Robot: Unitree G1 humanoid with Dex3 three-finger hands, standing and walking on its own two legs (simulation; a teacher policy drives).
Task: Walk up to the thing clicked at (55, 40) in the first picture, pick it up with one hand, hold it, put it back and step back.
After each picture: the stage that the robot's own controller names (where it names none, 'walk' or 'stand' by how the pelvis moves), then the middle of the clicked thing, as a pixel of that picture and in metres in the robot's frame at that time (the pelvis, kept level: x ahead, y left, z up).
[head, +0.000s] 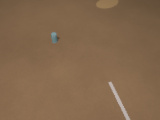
stand; (54, 37) +1.42 +0.36 -0.72
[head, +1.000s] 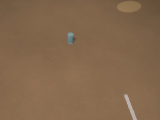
walk; (70, 38) +1.33 +0.16 -0.70
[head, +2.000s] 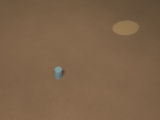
walk; (58, 73) +0.88 +0.19 -0.71
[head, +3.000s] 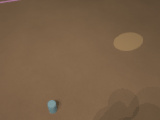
walk; (52, 107) +0.55 +0.21 -0.71
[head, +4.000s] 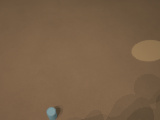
stand; (52, 114) +0.44 +0.23 -0.69
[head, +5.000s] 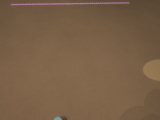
stand; out of the picture +0.44 +0.18 -0.72
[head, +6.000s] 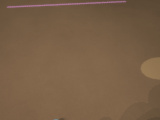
stand; out of the picture +0.42 +0.20 -0.73
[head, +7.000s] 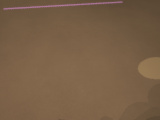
stand; out of the picture +0.41 +0.22 -0.73
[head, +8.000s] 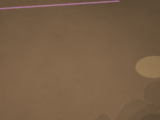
stand; out of the picture +0.40 +0.22 -0.73
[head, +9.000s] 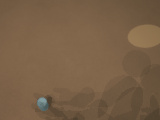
go down; (43, 104) +0.42 +0.25 -0.65
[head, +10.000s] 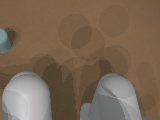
go down; (0, 41) +0.46 +0.31 -0.28
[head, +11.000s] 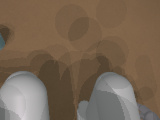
close in; out of the picture +0.45 +0.32 -0.28
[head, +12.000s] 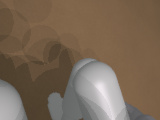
close; out of the picture +0.43 +0.36 -0.22
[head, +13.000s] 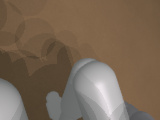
lift; out of the picture +0.42 +0.36 -0.22
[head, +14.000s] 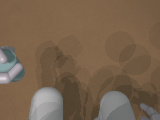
lift; (9, 67) +0.35 +0.26 -0.05
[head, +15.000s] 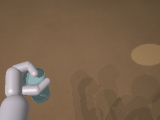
hold; (37, 86) +0.33 +0.17 +0.01
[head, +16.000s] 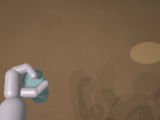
hold; (36, 87) +0.33 +0.17 -0.01
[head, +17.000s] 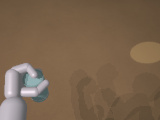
hold; (36, 86) +0.33 +0.18 -0.01
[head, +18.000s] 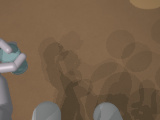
crouch; (14, 60) +0.41 +0.24 -0.08
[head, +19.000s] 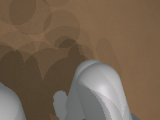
lower; out of the picture +0.41 +0.35 -0.23
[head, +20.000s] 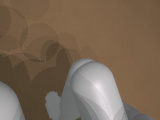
lower; out of the picture +0.40 +0.36 -0.22
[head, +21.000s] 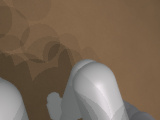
lower; out of the picture +0.40 +0.36 -0.22
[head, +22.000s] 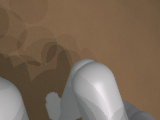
lower; out of the picture +0.40 +0.36 -0.22
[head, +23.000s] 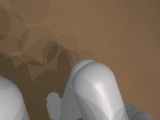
rest; out of the picture +0.40 +0.36 -0.22
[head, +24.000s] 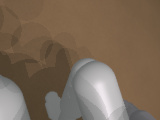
open; out of the picture +0.39 +0.36 -0.22
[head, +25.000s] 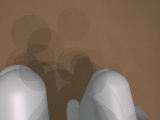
stand; out of the picture +0.41 +0.33 -0.25
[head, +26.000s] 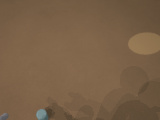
stand; (42, 116) +0.39 +0.23 -0.62
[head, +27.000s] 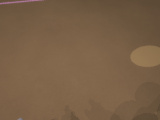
stand; out of the picture +0.39 +0.24 -0.67
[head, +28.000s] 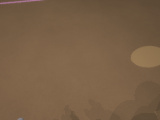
stand; out of the picture +0.39 +0.24 -0.67
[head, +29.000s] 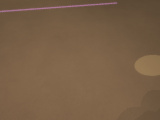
stand; out of the picture +0.40 +0.22 -0.72
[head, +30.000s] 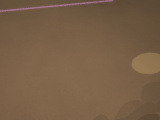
stand; out of the picture +0.37 +0.24 -0.73
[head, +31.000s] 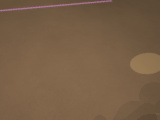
stand; out of the picture +0.38 +0.24 -0.73
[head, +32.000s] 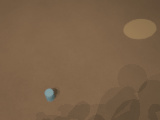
walk; (49, 95) +0.51 +0.22 -0.70
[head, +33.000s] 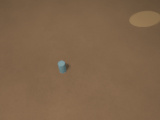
walk; (62, 67) +0.86 +0.28 -0.70
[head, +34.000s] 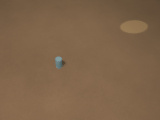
stand; (58, 62) +1.04 +0.23 -0.71
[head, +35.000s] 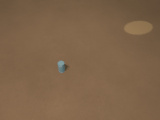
stand; (61, 66) +0.99 +0.23 -0.73
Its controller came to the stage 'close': yes
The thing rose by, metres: 0.70
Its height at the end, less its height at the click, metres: +0.00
